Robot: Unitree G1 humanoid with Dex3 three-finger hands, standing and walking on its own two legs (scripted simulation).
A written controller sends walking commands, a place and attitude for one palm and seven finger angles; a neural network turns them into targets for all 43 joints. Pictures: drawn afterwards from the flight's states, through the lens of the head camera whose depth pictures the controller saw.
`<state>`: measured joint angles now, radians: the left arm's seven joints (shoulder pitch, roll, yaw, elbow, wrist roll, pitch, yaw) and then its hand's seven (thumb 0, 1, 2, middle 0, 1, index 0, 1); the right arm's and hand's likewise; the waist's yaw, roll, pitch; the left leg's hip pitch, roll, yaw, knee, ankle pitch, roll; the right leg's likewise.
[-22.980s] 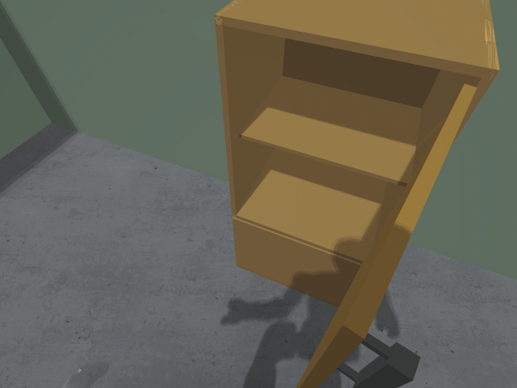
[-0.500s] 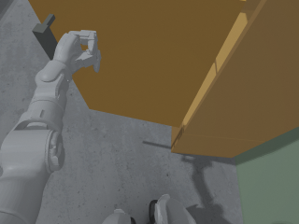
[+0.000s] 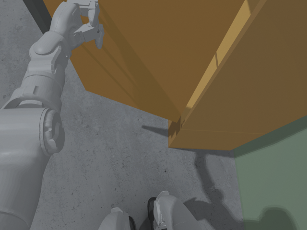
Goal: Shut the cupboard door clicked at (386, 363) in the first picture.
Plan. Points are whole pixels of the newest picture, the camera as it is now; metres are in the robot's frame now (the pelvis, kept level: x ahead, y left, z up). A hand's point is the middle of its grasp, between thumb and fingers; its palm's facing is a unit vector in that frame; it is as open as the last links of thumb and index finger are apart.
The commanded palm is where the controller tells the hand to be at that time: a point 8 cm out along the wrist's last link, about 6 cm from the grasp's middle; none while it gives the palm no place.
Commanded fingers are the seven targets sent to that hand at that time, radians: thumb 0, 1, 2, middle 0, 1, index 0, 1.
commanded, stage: pull the fist back off the door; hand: left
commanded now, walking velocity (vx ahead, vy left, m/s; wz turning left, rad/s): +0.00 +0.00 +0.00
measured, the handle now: (48, 13) +0.63 +0.15 +0.11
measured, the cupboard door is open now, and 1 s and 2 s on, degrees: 72 69 69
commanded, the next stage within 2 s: draw the hand back to the body in 0.84 s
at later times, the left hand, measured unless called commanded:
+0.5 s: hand (96, 40) +0.51 +0.05 +0.13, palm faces +0.01 -1.00 +0.01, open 3.1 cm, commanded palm +0.47 +0.10 +0.11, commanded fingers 0.00 0.90 0.90 -1.30 -1.50 -1.30 -1.50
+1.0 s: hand (106, 61) +0.47 +0.03 +0.11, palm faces -0.01 -1.00 +0.02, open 3.1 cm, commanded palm +0.43 +0.10 +0.12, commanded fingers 0.00 0.90 0.90 -1.30 -1.50 -1.30 -1.50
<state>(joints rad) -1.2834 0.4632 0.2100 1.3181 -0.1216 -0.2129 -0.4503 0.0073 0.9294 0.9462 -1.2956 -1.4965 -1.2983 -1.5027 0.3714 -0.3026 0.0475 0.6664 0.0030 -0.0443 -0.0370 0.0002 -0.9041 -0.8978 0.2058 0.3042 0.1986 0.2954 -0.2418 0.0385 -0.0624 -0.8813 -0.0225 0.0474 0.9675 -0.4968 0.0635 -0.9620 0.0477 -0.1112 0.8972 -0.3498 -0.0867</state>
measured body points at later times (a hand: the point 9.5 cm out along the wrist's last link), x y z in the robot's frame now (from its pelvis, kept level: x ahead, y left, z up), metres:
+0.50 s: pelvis +0.00 +0.00 +0.02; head +0.09 -0.01 +0.46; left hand +0.50 +0.10 +0.14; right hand +0.00 -0.25 -0.10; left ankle -0.03 +0.08 -0.68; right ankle +0.03 -0.07 -0.68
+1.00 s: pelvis -0.02 +0.00 +0.02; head +0.06 -0.01 +0.46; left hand +0.47 +0.09 +0.11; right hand +0.02 -0.25 -0.10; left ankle -0.03 +0.08 -0.68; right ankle +0.03 -0.07 -0.68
